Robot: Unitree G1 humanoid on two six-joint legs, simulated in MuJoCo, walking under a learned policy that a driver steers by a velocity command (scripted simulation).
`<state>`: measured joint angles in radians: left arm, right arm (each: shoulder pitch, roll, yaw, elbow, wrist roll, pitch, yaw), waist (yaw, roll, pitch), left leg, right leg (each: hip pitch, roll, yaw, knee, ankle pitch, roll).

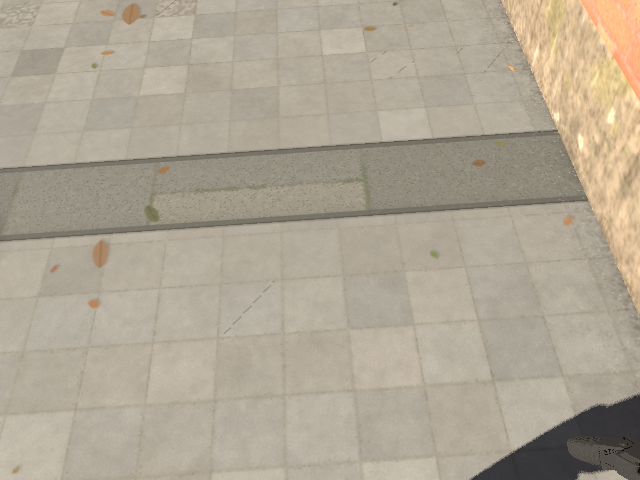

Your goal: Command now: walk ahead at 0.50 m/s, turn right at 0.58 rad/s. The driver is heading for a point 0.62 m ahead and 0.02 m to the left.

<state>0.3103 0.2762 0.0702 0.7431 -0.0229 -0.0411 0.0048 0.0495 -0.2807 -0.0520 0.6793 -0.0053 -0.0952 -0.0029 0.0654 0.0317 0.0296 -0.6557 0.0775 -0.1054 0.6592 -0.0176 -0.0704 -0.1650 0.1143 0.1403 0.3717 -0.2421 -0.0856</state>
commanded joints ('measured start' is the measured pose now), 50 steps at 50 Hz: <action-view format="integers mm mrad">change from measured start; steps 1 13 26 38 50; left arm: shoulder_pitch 30 -62 -330 -79 -28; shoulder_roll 166 114 54 101 164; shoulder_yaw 45 20 -16 1 6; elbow -52 -131 -199 -89 39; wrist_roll -7 7 -2 42 26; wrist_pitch -2 -11 -35 -45 -27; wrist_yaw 10 2 -32 -23 8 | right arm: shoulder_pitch -97 200 324 271 61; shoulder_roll -78 -79 -182 -124 -73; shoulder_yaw -17 -30 -45 -18 8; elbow -86 4 128 99 44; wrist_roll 14 -13 34 15 -14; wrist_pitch -22 -17 11 16 34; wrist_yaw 13 15 10 4 29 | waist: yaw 12 -100 -154 -67 -53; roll -130 57 62 -128 -137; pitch -52 -33 10 -59 -76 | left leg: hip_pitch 164 568 584 14 220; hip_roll -76 170 154 48 -41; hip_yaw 46 -257 6 24 79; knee -117 -419 -464 510 -81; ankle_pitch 70 -213 34 -316 3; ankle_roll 2 256 247 60 63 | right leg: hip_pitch -61 -553 -406 39 45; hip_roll -209 -175 -169 -369 -340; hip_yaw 182 6 -139 87 -126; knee -55 837 217 -140 -56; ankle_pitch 172 -89 185 343 611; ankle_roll -131 66 76 -128 -83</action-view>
